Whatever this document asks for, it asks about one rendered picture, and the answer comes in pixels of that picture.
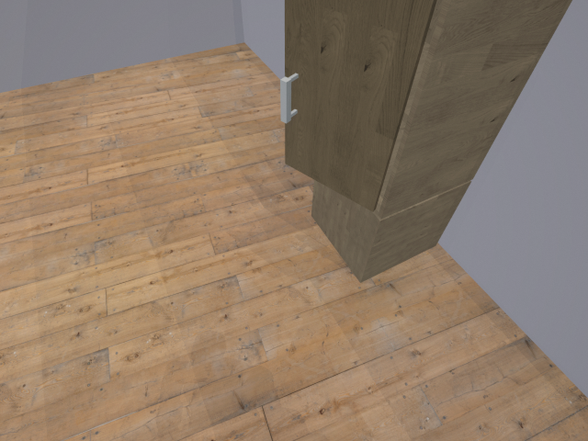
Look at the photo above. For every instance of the handle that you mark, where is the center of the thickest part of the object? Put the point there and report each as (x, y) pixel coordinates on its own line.
(285, 98)

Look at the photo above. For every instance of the cupboard door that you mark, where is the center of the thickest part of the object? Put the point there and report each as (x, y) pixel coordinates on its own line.
(356, 61)

